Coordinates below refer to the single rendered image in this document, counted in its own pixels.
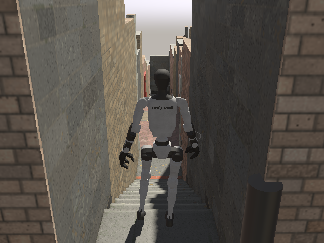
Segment stairs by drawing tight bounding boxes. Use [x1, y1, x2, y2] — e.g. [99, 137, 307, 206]
[109, 181, 207, 209]

